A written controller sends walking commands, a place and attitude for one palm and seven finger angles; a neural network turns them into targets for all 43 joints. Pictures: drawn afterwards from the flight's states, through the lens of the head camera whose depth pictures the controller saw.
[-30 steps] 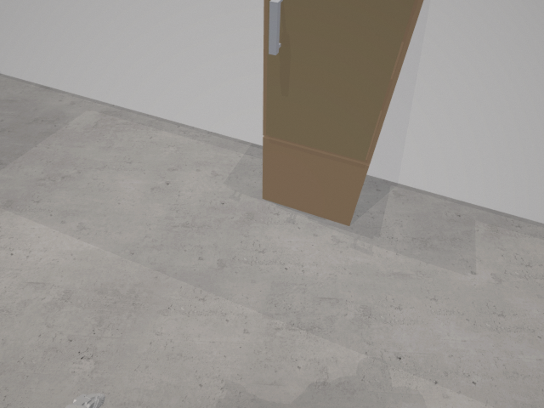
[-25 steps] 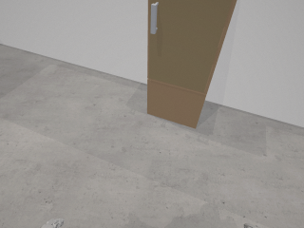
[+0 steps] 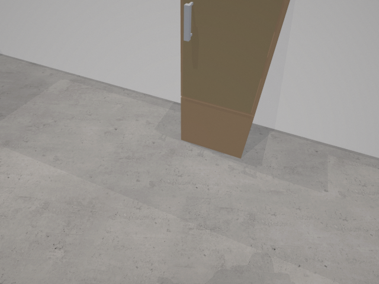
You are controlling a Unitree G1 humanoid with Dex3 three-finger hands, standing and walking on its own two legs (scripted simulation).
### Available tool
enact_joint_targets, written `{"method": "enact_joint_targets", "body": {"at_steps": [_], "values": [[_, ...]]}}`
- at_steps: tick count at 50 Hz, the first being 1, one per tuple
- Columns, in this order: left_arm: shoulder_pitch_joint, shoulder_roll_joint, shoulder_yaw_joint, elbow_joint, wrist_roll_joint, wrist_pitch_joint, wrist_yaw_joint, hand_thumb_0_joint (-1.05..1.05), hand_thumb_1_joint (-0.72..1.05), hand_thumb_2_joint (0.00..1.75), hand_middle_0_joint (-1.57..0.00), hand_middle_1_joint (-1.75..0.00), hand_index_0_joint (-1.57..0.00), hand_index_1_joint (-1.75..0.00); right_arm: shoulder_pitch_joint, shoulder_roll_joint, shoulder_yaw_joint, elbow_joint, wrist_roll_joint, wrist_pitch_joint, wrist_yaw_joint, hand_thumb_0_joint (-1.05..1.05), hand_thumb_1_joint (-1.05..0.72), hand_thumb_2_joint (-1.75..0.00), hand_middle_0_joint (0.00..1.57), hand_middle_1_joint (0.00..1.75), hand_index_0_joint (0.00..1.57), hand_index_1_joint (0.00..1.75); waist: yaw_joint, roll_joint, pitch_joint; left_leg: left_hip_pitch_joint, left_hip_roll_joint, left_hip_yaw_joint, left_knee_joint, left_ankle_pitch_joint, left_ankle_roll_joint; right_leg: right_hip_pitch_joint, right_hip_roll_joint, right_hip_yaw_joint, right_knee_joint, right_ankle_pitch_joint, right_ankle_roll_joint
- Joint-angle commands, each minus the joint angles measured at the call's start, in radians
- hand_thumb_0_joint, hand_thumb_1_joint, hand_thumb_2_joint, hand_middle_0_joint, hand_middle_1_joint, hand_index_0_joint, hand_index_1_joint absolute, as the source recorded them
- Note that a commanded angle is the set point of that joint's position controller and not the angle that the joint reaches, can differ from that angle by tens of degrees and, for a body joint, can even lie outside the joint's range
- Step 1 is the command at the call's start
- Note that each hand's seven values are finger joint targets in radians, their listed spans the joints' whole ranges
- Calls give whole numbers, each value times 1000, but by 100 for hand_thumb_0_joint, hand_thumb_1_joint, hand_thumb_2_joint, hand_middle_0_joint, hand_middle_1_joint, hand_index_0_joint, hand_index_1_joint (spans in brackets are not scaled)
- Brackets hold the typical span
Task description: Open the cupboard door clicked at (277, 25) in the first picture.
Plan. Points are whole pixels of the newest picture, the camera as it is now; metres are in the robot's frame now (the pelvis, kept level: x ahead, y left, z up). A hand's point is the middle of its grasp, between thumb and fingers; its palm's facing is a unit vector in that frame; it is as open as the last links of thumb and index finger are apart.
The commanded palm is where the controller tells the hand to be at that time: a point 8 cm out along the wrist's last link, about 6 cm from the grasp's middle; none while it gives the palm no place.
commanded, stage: stand and wait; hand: left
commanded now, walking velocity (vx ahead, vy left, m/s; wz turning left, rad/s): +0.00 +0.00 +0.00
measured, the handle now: (189, 21) +1.15 +0.07 +0.08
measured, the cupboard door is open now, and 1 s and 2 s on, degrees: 0 0 0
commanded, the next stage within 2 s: look at it before walking up in 0.22 s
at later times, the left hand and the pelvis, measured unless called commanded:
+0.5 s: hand out of the picture +0.06 +0.24 -0.15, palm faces -0.04 -0.94 -0.33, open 7.4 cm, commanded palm none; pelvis -0.01 -0.01 +0.00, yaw +0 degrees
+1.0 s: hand out of the picture +0.06 +0.24 -0.16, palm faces -0.04 -0.94 -0.34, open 7.4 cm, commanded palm none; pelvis -0.01 +0.00 +0.00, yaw +0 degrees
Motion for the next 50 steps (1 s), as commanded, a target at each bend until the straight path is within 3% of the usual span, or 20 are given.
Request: {"method": "enact_joint_targets", "body": {"at_steps": [1,11,34,47,49,50], "values": [[-63,200,45,-64,-3,-28,14,0,90,90,-20,-30,-20,-30,-67,-198,-42,-69,0,-31,-12,0,-90,-90,20,30,20,30,3,8,-56,-11,109,-85,-74,145,31,6,-118,98,-74,166,-38],[-63,200,45,-54,-1,-28,12,0,90,90,-20,-30,-20,-30,-49,-198,-41,-52,-1,-31,-10,0,-90,-90,20,30,20,30,2,1,-37,-22,110,-89,-92,85,28,-22,-114,113,-105,71,-38],[-54,195,44,-47,1,-30,10,0,90,90,-20,-30,-20,-30,-47,-196,-42,-46,0,-32,-10,0,-90,-90,20,30,20,30,1,7,-31,-13,114,-90,-99,90,26,-37,-111,118,-113,84,-37],[-50,197,43,-42,1,-32,11,0,90,90,-20,-30,-20,-30,-51,-199,-40,-44,1,-34,-11,0,-90,-90,20,30,20,30,1,9,-57,10,120,-86,-96,138,26,-17,-111,112,-101,153,-36],[4,101,25,-20,-1,-17,15,0,90,90,-20,-30,-20,-30,-6,-98,-17,-26,-4,-20,-5,0,-90,-90,20,30,20,30,4,9,-65,-16,107,-80,-72,88,14,-2,-113,90,-88,58,-16],[33,83,26,-18,2,-8,16,0,90,90,-20,-30,-20,-30,24,-74,-12,-26,-7,-11,-2,0,-90,-90,20,30,20,30,8,6,-58,-51,97,-80,-50,20,15,3,-113,85,-78,-43,-14]]}}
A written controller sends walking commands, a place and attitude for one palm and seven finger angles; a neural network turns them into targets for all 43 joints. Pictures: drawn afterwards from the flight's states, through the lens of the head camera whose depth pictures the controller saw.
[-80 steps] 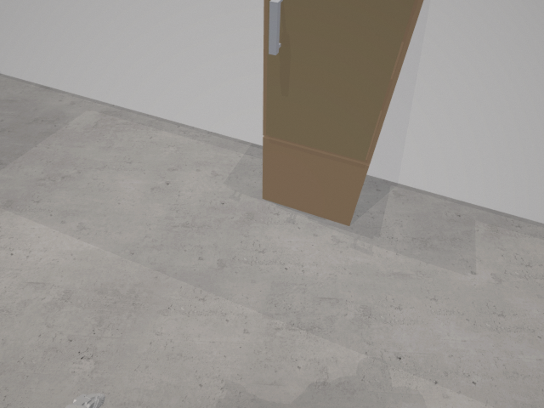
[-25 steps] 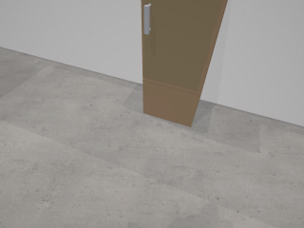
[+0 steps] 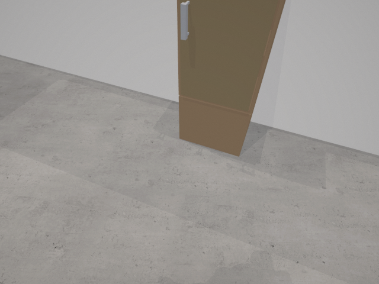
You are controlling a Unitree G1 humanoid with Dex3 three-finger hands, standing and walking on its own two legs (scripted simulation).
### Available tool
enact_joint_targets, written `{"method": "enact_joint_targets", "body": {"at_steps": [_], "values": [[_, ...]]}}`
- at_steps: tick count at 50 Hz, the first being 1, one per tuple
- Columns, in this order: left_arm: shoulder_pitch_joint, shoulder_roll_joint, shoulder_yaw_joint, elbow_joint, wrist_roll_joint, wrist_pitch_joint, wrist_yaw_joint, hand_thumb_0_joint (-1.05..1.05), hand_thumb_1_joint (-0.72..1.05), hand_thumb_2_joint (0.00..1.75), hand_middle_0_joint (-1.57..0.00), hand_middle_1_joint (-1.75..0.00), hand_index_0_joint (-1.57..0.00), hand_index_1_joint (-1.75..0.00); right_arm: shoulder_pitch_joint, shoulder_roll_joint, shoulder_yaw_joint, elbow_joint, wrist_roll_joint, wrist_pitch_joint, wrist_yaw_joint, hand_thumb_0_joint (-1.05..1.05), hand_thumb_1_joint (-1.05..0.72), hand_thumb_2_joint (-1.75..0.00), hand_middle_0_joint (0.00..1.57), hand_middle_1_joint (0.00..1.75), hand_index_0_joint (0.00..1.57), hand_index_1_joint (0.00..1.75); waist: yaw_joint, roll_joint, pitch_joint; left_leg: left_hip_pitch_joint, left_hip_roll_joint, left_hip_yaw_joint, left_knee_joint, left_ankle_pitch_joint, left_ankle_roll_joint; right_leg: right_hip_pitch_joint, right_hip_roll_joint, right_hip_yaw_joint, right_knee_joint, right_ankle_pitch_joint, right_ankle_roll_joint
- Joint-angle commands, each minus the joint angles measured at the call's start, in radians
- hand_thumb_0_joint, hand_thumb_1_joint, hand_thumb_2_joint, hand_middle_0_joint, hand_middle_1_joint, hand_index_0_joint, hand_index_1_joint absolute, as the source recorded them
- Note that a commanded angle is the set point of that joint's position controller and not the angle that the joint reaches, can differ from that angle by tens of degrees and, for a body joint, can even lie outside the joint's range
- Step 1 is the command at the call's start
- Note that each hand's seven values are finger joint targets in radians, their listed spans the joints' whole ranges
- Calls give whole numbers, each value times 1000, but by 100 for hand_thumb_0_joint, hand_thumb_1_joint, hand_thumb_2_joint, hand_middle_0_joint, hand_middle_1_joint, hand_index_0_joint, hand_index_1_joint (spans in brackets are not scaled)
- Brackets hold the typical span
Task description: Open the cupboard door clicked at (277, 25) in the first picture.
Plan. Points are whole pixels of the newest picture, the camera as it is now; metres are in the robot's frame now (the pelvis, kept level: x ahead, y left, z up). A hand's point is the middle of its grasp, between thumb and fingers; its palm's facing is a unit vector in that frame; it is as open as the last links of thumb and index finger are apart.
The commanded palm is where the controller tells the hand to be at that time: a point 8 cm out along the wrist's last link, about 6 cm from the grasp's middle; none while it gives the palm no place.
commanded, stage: walk to a spot facing it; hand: left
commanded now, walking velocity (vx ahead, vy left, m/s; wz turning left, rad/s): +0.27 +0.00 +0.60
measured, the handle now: (185, 20) +1.16 +0.08 +0.08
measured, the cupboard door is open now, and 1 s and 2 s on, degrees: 0 0 0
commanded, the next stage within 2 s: turn to face it in 0.82 s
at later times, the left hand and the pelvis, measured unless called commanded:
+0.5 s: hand out of the picture +0.08 +0.27 -0.18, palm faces +0.25 -0.95 -0.17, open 7.4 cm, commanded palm none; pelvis +0.10 +0.07 +0.00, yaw +15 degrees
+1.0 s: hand (88, 241) +0.26 +0.29 -0.17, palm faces +0.52 -0.83 -0.22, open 7.3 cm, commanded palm none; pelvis +0.29 +0.09 -0.01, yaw +33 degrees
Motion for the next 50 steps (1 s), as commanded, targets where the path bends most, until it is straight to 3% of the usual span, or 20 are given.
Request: {"method": "enact_joint_targets", "body": {"at_steps": [1,4,6,9,12,13,14,15,17,22,31,34,36,37,38,39,40,42,45,50], "values": [[59,96,31,-40,2,5,13,0,90,90,-20,-30,-20,-30,25,-77,-19,-54,-10,0,-3,0,-90,-90,20,30,20,30,21,-17,-13,-104,73,-83,2,-104,28,-3,-130,97,-57,-191,-12],[134,150,63,-60,9,11,10,0,90,90,-20,-30,-20,-30,29,-58,-28,-100,-14,14,1,0,-90,-90,20,30,20,30,52,-172,63,-311,0,-1,229,-246,16,17,-268,245,-182,-448,-86],[164,156,80,-82,12,-5,16,0,90,90,-20,-30,-20,-30,16,-64,-44,-141,-10,7,6,0,-90,-90,20,30,20,30,59,-187,71,-402,38,5,438,-293,18,54,-381,317,-215,-378,-176],[139,139,89,-106,18,-29,14,0,90,90,-20,-30,-20,-30,27,-18,-52,-170,-4,-2,26,0,-90,-90,20,30,20,30,30,-119,69,-371,74,29,439,-280,15,42,-379,152,-148,-155,-174],[99,119,96,-121,11,-25,10,0,90,90,-20,-30,-20,-30,190,16,-56,-140,-6,-10,29,0,-90,-90,20,30,20,30,-46,-80,28,-53,21,127,185,-103,16,-130,-293,-45,10,-161,-81],[107,82,91,-126,5,-19,4,0,90,90,-20,-30,-20,-30,302,-27,-70,-109,-9,-15,23,0,-90,-90,20,30,20,30,-86,52,-5,97,35,68,96,-136,29,-227,-229,-130,212,-185,-36],[108,-4,78,-168,-4,-10,-8,0,90,90,-20,-30,-20,-30,400,-137,-104,-94,-25,-22,14,0,-90,-90,20,30,20,30,-120,388,2,170,290,-395,-95,-348,132,-476,-77,-215,577,-366,42],[0,-5,68,-232,7,-15,-8,0,90,90,-20,-30,-20,-30,467,-169,-106,-89,-17,-25,6,0,-90,-90,20,30,20,30,-137,322,43,117,401,-632,-208,-411,224,-598,-56,-93,753,-433,33],[-22,-20,81,-214,13,-24,-13,0,90,90,-20,-30,-20,-30,342,-91,-90,-117,-10,-31,-8,0,-90,-90,20,30,20,30,-75,120,92,-26,339,-556,-220,-483,227,-601,-121,2,858,-247,14],[100,-54,84,-156,17,-19,-24,0,90,90,-20,-30,-20,-30,269,-11,-81,-119,-4,-71,-17,0,-90,-90,20,30,20,30,-4,98,28,-38,199,-270,-181,-88,199,-490,-130,-31,726,-62,59],[-120,-86,88,-251,8,-35,-22,0,90,90,-20,-30,-20,-30,352,13,-96,-81,-12,-70,-20,0,-90,-90,20,30,20,30,-66,117,68,89,194,-262,-128,197,220,-518,-107,-68,397,-39,81],[-107,-87,89,-256,4,-44,-21,0,90,90,-20,-30,-20,-30,322,-5,-101,-90,-16,-63,-22,0,-90,-90,20,30,20,30,-51,142,41,72,173,-248,-39,348,189,-367,-59,-100,262,-36,60],[47,-55,98,-218,6,-55,-16,0,90,90,-20,-30,-20,-30,278,-16,-104,-103,-11,-58,-23,0,-90,-90,20,30,20,30,29,106,-15,-8,140,-228,124,432,147,-99,-24,-118,130,32,44],[194,5,113,-179,9,-69,-9,0,90,90,-20,-30,-20,-30,266,-6,-107,-116,-2,-62,-17,0,-90,-90,20,30,20,30,95,20,-98,-148,95,-191,328,373,101,174,-107,-36,81,94,11],[322,135,144,-160,23,-78,10,0,90,90,-20,-30,-20,-30,321,71,-92,-150,7,-70,-9,0,-90,-90,20,30,20,30,121,-281,-251,-420,-67,-62,684,-158,30,465,-452,345,24,189,-103],[382,157,140,-148,6,-70,15,0,90,90,-20,-30,-20,-30,260,34,-101,-177,1,-67,-10,0,-90,-90,20,30,20,30,136,-214,-260,-492,-61,-47,882,-424,22,431,-557,463,-28,322,-171],[314,112,136,-162,8,-65,22,0,90,90,-20,-30,-20,-30,229,40,-106,-190,0,-61,-8,0,-90,-90,20,30,20,30,110,-111,-191,-513,-10,-53,970,-361,28,335,-541,385,-18,318,-183],[178,20,107,-183,8,-65,26,0,90,90,-20,-30,-20,-30,131,59,-100,-196,-9,-29,10,0,-90,-90,20,30,20,30,63,-128,-30,-510,69,-45,1009,-261,5,70,-482,218,-65,226,-164],[75,-30,83,-200,17,-62,33,0,90,90,-20,-30,-20,-30,138,96,-92,-193,-11,19,29,0,-90,-90,20,30,20,30,-23,-146,30,-421,91,-12,860,-196,-21,-116,-399,-47,-94,263,-103],[125,-20,69,-147,20,-50,29,0,90,90,-20,-30,-20,-30,107,133,-61,-186,-13,12,26,0,-90,-90,20,30,20,30,-9,-161,6,-248,45,87,451,-65,-17,-142,-290,-134,-35,394,-89]]}}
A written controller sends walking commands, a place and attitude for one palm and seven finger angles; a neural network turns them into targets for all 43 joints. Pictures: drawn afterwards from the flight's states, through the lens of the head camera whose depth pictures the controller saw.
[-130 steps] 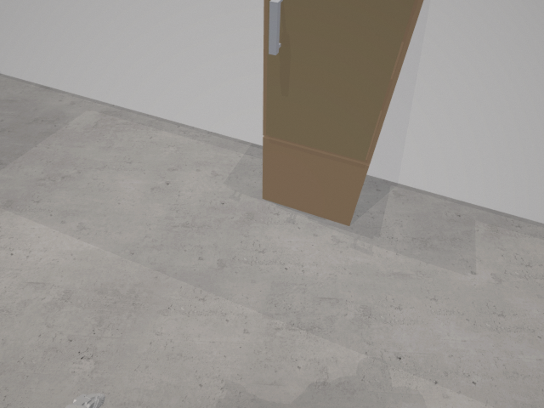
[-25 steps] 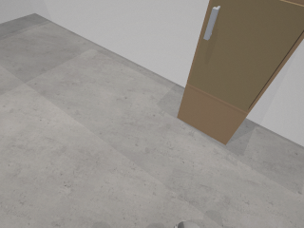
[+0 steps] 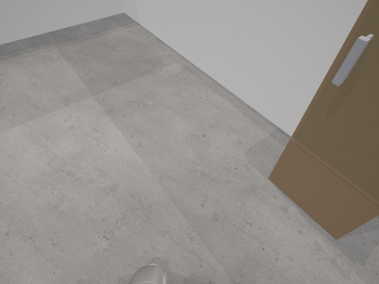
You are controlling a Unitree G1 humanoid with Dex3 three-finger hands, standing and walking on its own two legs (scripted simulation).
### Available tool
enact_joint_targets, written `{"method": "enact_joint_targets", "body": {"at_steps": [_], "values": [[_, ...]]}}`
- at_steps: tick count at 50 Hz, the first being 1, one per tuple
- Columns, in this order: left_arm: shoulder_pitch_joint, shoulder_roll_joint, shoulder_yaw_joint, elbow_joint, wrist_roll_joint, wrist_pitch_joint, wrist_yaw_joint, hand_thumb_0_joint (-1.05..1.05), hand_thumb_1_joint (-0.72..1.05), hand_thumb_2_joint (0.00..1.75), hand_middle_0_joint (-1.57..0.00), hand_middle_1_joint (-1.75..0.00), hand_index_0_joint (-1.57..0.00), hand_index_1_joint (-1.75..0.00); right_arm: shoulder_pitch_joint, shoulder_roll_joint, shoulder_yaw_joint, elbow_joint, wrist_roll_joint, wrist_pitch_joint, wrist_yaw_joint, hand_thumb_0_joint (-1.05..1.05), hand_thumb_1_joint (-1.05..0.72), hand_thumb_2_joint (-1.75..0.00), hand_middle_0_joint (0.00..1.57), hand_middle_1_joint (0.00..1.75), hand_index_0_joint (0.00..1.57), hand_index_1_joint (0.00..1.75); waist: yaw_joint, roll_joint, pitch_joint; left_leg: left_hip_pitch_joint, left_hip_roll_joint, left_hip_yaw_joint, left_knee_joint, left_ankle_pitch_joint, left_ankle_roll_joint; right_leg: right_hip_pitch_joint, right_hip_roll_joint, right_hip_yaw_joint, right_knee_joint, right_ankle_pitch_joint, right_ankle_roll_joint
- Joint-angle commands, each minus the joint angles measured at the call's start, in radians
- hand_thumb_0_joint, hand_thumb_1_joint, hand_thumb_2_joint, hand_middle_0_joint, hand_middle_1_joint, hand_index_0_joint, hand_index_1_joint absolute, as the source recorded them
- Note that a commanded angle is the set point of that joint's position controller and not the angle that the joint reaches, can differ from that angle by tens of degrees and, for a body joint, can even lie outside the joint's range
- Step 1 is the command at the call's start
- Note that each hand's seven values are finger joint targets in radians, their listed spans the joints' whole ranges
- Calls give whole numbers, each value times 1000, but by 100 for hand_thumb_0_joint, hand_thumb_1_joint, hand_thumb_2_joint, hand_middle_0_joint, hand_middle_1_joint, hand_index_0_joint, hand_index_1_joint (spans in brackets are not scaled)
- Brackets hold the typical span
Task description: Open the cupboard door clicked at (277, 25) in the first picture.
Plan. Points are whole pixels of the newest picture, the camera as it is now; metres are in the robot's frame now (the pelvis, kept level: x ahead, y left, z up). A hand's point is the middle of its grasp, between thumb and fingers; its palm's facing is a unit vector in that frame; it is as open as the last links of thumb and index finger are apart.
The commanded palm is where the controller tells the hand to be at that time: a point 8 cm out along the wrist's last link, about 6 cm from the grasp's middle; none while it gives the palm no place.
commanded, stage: turn to face it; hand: left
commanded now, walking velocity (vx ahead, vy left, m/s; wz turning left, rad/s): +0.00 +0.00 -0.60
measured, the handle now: (352, 60) +0.72 -0.48 +0.09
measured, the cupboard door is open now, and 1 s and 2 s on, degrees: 0 0 0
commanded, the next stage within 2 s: take the last steps up to it in 1.36 s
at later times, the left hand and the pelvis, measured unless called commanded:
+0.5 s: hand out of the picture +0.14 +0.20 -0.17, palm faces -0.17 -0.95 -0.25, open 7.4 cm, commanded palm none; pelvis +0.06 +0.00 -0.01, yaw -15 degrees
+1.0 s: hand (132, 229) +0.28 +0.17 -0.17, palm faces -0.50 -0.84 -0.21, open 7.4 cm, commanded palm none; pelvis +0.08 +0.04 +0.00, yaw -33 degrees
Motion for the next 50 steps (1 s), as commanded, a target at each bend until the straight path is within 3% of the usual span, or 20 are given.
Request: {"method": "enact_joint_targets", "body": {"at_steps": [1,4,5,6,7,9,11,20,23,24,25,26,29,32,38,43,44,45,46,50], "values": [[80,149,28,2,-1,-6,8,0,90,90,-20,-30,-20,-30,51,61,35,-28,-3,-31,4,0,-90,-90,20,30,20,30,26,-177,-53,200,-26,41,-298,118,-1,-51,-160,120,-157,499,-107],[97,132,17,35,-17,12,10,0,90,90,-20,-30,-20,-30,96,0,37,16,-5,-56,-13,0,-90,-90,20,30,20,30,4,-94,-120,465,2,37,-579,343,-12,-63,-96,145,-51,368,-65],[125,102,11,38,-18,19,7,0,90,90,-20,-30,-20,-30,125,-79,23,19,-5,-66,-20,0,-90,-90,20,30,20,30,-1,69,-167,579,116,-62,-577,584,16,-129,-33,136,37,165,-23],[172,67,11,40,-24,30,7,0,90,90,-20,-30,-20,-30,139,-152,9,16,-6,-64,-29,0,-90,-90,20,30,20,30,-2,238,-177,589,283,-185,-594,738,105,-165,23,106,125,-144,14],[159,77,9,51,-28,47,7,0,90,90,-20,-30,-20,-30,113,-159,7,19,-2,-60,-43,0,-90,-90,20,30,20,30,-17,352,-181,573,349,-242,-686,733,160,-202,53,135,309,-370,37],[110,104,29,52,-22,64,-3,0,90,90,-20,-30,-20,-30,27,-139,10,-6,-3,-47,-58,0,-90,-90,20,30,20,30,-4,251,-92,447,349,-190,-697,627,201,-238,26,202,503,-344,21],[121,95,40,58,-18,72,-18,0,90,90,-20,-30,-20,-30,-42,-110,14,-33,-5,-43,-55,0,-90,-90,20,30,20,30,25,133,-63,397,315,-92,-698,536,182,-247,13,197,539,-267,26],[89,56,65,-21,-11,87,-31,0,90,90,-20,-30,-20,-30,-43,-95,-32,-33,-4,-28,-44,0,-90,-90,20,30,20,30,23,157,-84,375,327,33,-699,292,156,-172,40,123,299,-166,31],[140,68,72,-29,-7,78,-31,0,90,90,-20,-30,-20,-30,-67,-98,-39,-48,-4,-22,-40,0,-90,-90,20,30,20,30,65,121,-88,306,307,97,-563,229,98,-36,65,105,91,4,13],[171,109,79,-28,-4,71,-28,0,90,90,-20,-30,-20,-30,-60,-79,-36,-55,0,-19,-36,0,-90,-90,20,30,20,30,87,19,-92,217,258,150,-418,136,44,63,35,159,-38,96,-7],[177,229,95,-38,7,53,-15,0,90,90,-20,-30,-20,-30,-40,-3,-18,-87,2,-13,-27,0,-90,-90,20,30,20,30,100,-324,-84,-13,105,210,-153,-167,-37,160,-200,521,-206,286,-97],[214,273,99,-39,-8,55,-7,0,90,90,-20,-30,-20,-30,-118,1,-8,-132,4,-3,-30,0,-90,-90,20,30,20,30,141,-306,-72,-57,48,57,21,-276,-37,75,-310,632,-235,411,-195],[55,231,90,-81,-9,58,-1,0,90,90,-20,-30,-20,-30,-120,-40,-14,-122,-1,2,-33,0,-90,-90,20,30,20,30,75,-216,-37,-88,56,-76,139,-89,-35,-10,-194,573,-244,184,-192],[-11,221,82,-105,-9,55,-5,0,90,90,-20,-30,-20,-30,-40,-43,-8,-88,-3,-1,-33,0,-90,-90,20,30,20,30,42,-139,-106,-3,45,-45,43,-30,-56,22,-135,466,-188,298,-175],[7,266,91,-101,-9,65,-13,0,90,90,-20,-30,-20,-30,-54,-52,5,-120,7,-7,-42,0,-90,-90,20,30,20,30,68,-137,-123,56,0,-32,-178,-75,-58,73,-121,546,-155,378,-207],[-95,264,91,-130,-18,85,-16,0,90,90,-20,-30,-20,-30,85,-59,9,-99,15,-26,-54,0,-90,-90,20,30,20,30,2,-156,-142,336,-30,-4,-561,75,-36,-70,-56,566,-67,344,-133],[-104,228,83,-146,-25,90,-20,0,90,90,-20,-30,-20,-30,123,-100,5,-94,12,-35,-58,0,-90,-90,20,30,20,30,-17,-61,-145,457,45,-78,-687,94,-9,-189,17,512,12,219,-81],[-86,161,72,-167,-31,94,-31,0,90,90,-20,-30,-20,-30,117,-188,-11,-110,2,-38,-55,0,-90,-90,20,30,20,30,-8,252,-121,502,284,-337,-810,97,67,-356,161,362,227,-105,-13],[-98,172,75,-180,-17,97,-36,0,90,90,-20,-30,-20,-30,90,-226,-14,-132,-4,-33,-54,0,-90,-90,20,30,20,30,-9,308,-79,382,426,-431,-852,81,153,-378,156,281,462,-299,23],[-59,172,88,-123,-7,103,-60,0,90,90,-20,-30,-20,-30,-34,-114,13,-160,-5,-46,-61,0,-90,-90,20,30,20,30,52,124,-53,348,245,-121,-768,303,134,-355,91,262,689,-123,47]]}}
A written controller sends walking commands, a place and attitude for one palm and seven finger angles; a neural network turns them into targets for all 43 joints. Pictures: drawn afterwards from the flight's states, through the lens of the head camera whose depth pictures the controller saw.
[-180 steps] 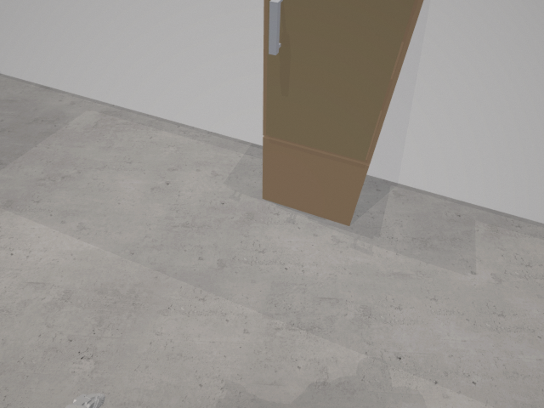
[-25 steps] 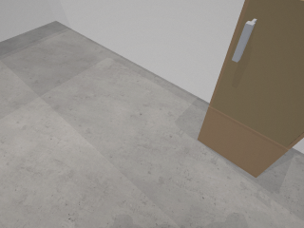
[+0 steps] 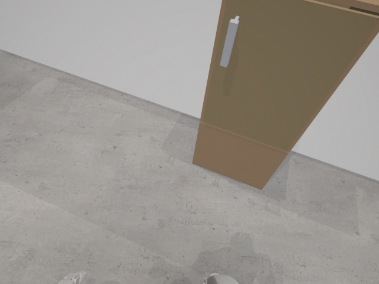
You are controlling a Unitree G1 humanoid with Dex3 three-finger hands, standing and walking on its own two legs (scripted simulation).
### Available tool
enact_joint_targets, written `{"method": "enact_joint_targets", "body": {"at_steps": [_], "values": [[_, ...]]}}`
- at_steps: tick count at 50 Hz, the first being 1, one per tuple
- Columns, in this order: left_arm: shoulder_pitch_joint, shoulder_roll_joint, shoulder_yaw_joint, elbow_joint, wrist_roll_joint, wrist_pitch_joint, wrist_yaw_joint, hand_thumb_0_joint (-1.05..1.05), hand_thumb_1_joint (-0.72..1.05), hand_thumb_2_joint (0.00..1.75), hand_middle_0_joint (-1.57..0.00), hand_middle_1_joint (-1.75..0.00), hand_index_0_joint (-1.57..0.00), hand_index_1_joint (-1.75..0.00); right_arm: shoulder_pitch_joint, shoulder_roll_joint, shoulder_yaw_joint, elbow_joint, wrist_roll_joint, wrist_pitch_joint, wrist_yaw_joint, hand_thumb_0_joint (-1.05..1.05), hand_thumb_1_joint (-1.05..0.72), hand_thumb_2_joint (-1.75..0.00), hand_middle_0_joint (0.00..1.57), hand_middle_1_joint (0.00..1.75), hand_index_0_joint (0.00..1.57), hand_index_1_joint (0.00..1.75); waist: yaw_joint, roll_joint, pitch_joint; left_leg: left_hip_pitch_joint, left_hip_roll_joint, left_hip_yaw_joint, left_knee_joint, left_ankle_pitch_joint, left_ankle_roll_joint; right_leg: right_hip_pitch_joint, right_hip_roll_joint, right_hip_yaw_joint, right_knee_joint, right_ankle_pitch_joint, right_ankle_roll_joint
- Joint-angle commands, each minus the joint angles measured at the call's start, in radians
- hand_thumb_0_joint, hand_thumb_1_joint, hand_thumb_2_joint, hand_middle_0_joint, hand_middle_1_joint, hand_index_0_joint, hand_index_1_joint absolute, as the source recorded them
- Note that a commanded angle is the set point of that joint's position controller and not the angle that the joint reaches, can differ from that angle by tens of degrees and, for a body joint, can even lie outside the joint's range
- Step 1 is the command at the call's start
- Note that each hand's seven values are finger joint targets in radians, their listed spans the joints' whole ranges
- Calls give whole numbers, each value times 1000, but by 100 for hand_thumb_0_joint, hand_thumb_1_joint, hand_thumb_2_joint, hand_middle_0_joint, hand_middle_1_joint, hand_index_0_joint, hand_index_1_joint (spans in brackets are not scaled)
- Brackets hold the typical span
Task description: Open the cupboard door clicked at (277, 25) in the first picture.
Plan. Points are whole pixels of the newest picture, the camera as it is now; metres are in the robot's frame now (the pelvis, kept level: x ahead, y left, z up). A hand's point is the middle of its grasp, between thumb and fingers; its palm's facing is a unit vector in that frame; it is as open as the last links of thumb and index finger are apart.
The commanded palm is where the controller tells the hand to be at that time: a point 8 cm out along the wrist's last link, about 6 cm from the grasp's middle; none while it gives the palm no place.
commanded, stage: turn to face it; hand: left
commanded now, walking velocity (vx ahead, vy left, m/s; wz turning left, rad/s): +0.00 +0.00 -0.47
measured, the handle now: (230, 41) +0.82 -0.09 +0.09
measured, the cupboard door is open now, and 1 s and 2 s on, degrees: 0 0 0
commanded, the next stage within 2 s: take the last steps up to it in 0.36 s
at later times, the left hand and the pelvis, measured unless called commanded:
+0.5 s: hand out of the picture +0.12 +0.13 -0.16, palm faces -0.22 -0.95 -0.23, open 7.3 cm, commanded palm none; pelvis -0.01 -0.03 +0.00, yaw -12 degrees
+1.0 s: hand (127, 277) +0.16 +0.14 -0.17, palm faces -0.29 -0.94 -0.15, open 7.4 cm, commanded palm none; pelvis +0.07 -0.02 +0.01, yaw -18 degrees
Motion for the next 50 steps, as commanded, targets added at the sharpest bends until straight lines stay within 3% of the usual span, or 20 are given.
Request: {"method": "enact_joint_targets", "body": {"at_steps": [1,10,13,14,15,16,17,18,19,22,29,32,33,34,35,36,38,41,46,50], "values": [[0,49,23,-76,-2,-21,-13,0,90,90,-20,-30,-20,-30,-23,-176,-52,-80,-6,-32,-18,0,-90,-90,20,30,20,30,14,210,-55,97,245,-138,-254,305,97,-87,-72,-40,211,20,27],[-80,-4,-7,-88,-6,-32,-3,0,90,90,-20,-30,-20,-30,122,-203,-84,9,-9,-22,-2,0,-90,-90,20,30,20,30,-60,273,-92,205,292,-60,-161,527,117,69,-77,-149,-205,-53,11],[9,-1,-6,-56,-8,-49,6,0,90,90,-20,-30,-20,-30,95,-206,-89,18,-3,-17,3,0,-90,-90,20,30,20,30,-14,261,-130,162,274,-3,-64,485,63,222,-63,-169,-463,134,-12],[64,34,-1,-38,-5,-59,12,0,90,90,-20,-30,-20,-30,94,-191,-87,16,3,-15,7,0,-90,-90,20,30,20,30,11,193,-154,93,243,30,30,394,13,347,-91,-135,-600,273,-26],[110,133,14,-21,5,-75,25,0,90,90,-20,-30,-20,-30,106,-126,-74,2,10,-12,14,0,-90,-90,20,30,20,30,29,-53,-172,-152,163,98,208,94,-57,551,-300,86,-651,534,-89],[152,190,22,-5,-4,-76,37,0,90,90,-20,-30,-20,-30,28,-76,-53,-41,8,-1,12,0,-90,-90,20,30,20,30,61,-190,-145,-302,71,45,370,-332,-89,511,-464,237,-627,811,-193],[165,173,24,2,-7,-72,45,0,90,90,-20,-30,-20,-30,-23,-84,-50,-46,8,15,-2,0,-90,-90,20,30,20,30,77,-146,-132,-307,66,-63,461,-327,-78,441,-436,214,-620,807,-239],[121,158,24,2,-4,-72,49,0,90,90,-20,-30,-20,-30,-19,-85,-52,-30,6,19,-5,0,-90,-90,20,30,20,30,50,-195,-107,-341,59,-87,526,-294,-78,420,-400,217,-625,749,-243],[74,124,14,-8,-5,-71,49,0,90,90,-20,-30,-20,-30,0,-101,-55,-6,4,21,-5,0,-90,-90,20,30,20,30,29,-156,-87,-335,59,-104,566,-225,-82,393,-363,167,-625,695,-233],[11,86,3,-25,-4,-73,48,0,90,90,-20,-30,-20,-30,49,-89,-58,35,1,22,2,0,-90,-90,20,30,20,30,-8,-92,-74,-258,48,-79,537,-120,-96,308,-295,74,-628,622,-198],[95,99,7,35,2,-88,34,0,90,90,-20,-30,-20,-30,-3,-74,-45,22,-6,-10,17,0,-90,-90,20,30,20,30,38,-90,-42,-171,17,-41,240,-153,-76,301,-300,195,-719,142,-230],[69,87,7,48,-7,-89,28,0,90,90,-20,-30,-20,-30,121,-59,-37,64,-6,-37,14,0,-90,-90,20,30,20,30,-18,-56,-45,85,-11,8,-52,-21,-58,183,-239,147,-650,1,-180],[67,52,-2,49,-13,-87,23,0,90,90,-20,-30,-20,-30,183,-83,-37,90,-4,-47,8,0,-90,-90,20,30,20,30,-43,41,-43,222,11,-26,-137,-31,-48,66,-180,102,-575,-66,-143],[70,-16,-14,33,-16,-84,15,0,90,90,-20,-30,-20,-30,253,-158,-53,108,-15,-53,3,0,-90,-90,20,30,20,30,-71,299,-23,295,201,-291,-259,-216,19,-97,-66,-8,-355,-106,-87],[34,-33,-22,7,-11,-86,12,0,90,90,-20,-30,-20,-30,300,-232,-69,101,-19,-46,2,0,-90,-90,20,30,20,30,-93,419,12,227,380,-542,-412,-426,107,-169,-19,-123,-123,-158,-58],[-19,-1,-11,2,6,-82,14,0,90,90,-20,-30,-20,-30,297,-211,-64,113,-21,-50,-5,0,-90,-90,20,30,20,30,-100,367,74,141,399,-579,-471,-462,121,-196,-59,-50,37,-120,-62],[15,-11,-6,44,8,-90,-1,0,90,90,-20,-30,-20,-30,209,-127,-36,97,-13,-61,-8,0,-90,-90,20,30,20,30,-41,211,130,71,302,-409,-455,-315,98,-184,-108,-35,134,38,-60],[90,-43,-13,88,4,-90,-7,0,90,90,-20,-30,-20,-30,196,-91,-30,111,-4,-83,-11,0,-90,-90,20,30,20,30,-6,183,43,145,227,-198,-410,2,88,-141,-122,-64,122,151,-33],[19,-72,-27,81,4,-90,-4,0,90,90,-20,-30,-20,-30,299,-67,-37,177,-2,-89,-12,0,-90,-90,20,30,20,30,-33,166,38,251,225,-118,-377,255,118,-160,-149,-124,-57,179,-10],[-66,-86,-35,66,0,-98,-3,0,90,90,-20,-30,-20,-30,335,-61,-41,218,-10,-80,-8,0,-90,-90,20,30,20,30,-57,206,70,222,237,-100,-345,296,125,-84,-143,-165,-244,143,-22]]}}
